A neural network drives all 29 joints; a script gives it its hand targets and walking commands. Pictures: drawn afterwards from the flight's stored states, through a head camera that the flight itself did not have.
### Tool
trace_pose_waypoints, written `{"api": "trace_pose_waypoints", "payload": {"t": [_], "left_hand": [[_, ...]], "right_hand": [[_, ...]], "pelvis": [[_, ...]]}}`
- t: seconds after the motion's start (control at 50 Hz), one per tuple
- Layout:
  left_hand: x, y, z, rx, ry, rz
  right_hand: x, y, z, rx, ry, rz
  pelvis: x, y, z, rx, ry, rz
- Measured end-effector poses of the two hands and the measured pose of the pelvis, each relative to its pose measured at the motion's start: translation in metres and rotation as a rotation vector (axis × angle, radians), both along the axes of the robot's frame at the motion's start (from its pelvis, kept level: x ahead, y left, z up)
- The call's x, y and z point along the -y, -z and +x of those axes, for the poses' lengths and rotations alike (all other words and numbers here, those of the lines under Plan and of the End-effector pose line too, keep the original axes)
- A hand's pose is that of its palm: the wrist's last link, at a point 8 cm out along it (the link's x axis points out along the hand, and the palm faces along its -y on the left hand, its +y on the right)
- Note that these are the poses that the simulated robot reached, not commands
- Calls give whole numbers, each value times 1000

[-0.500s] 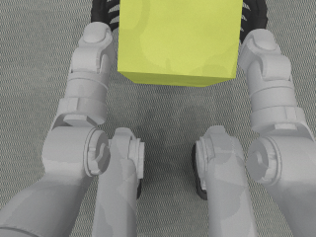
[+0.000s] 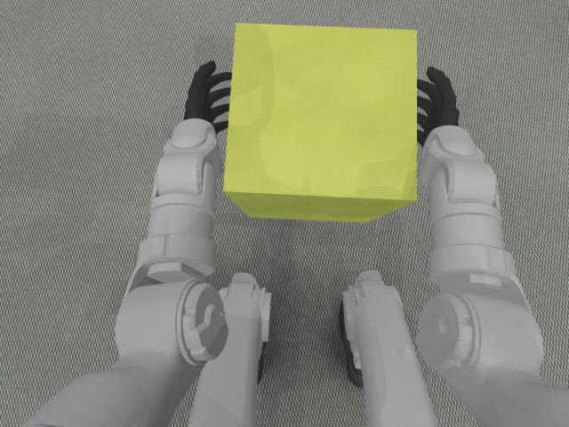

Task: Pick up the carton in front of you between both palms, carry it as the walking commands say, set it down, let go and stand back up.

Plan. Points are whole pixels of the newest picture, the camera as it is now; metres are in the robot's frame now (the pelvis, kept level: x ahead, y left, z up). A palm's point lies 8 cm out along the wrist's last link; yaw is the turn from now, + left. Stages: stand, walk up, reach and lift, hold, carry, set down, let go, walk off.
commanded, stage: reach and lift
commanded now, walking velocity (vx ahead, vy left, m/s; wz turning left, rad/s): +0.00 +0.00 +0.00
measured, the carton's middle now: (314, 144) +0.50 -0.02 -0.12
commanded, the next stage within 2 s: none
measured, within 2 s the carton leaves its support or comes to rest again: neither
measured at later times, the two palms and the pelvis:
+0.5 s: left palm (138, 104) +0.44 +0.14 +0.11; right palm (523, 107) +0.43 -0.16 +0.11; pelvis +0.05 +0.00 +0.14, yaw +0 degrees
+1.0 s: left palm out of the picture +0.39 +0.14 +0.26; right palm out of the picture +0.39 -0.16 +0.26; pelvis +0.09 +0.00 +0.25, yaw +0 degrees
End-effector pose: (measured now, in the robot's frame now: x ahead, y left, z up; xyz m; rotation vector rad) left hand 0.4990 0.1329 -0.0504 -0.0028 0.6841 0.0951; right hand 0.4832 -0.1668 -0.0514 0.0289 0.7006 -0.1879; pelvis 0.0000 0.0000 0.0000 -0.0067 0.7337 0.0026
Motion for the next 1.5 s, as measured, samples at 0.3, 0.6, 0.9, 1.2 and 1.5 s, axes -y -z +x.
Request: {"api": "trace_pose_waypoints", "payload": {"t": [0.3,0.6,0.9,1.2,1.5], "left_hand": [[-2,-101,-33,-11,-18,-9],[-7,-192,-66,-2,-38,-10],[-10,-283,-97,4,-47,-4],[-14,-336,-119,6,-35,14],[-13,-339,-116,13,-34,13]], "right_hand": [[-2,-101,-31,-10,-1,12],[-6,-192,-58,-1,-20,12],[-10,-282,-84,6,-38,9],[-13,-336,-104,8,-63,-14],[-12,-339,-101,15,-62,-14]], "pelvis": [[-1,-86,32,126,-1,1],[1,-166,56,313,3,4],[4,-236,84,569,2,8],[4,-261,84,792,1,7],[3,-263,79,810,5,6]]}}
